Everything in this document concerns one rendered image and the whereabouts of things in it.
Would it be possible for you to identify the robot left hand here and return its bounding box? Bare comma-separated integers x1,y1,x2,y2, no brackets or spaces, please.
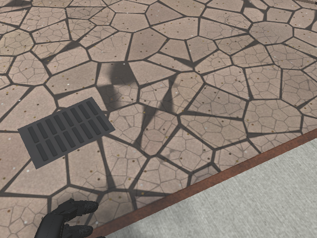
34,198,106,238

